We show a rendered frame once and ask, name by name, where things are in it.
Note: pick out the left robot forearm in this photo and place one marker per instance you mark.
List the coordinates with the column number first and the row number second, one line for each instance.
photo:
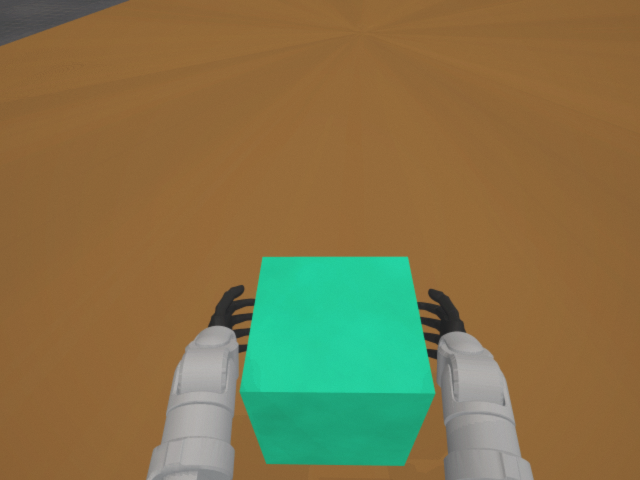
column 197, row 433

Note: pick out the left robot hand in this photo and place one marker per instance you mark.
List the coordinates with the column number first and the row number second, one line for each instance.
column 226, row 307

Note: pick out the right robot forearm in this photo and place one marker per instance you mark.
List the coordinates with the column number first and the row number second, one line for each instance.
column 480, row 426

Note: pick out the carton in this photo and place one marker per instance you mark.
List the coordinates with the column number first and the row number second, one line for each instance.
column 336, row 369

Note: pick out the right robot hand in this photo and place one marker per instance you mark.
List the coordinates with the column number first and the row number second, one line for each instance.
column 449, row 315

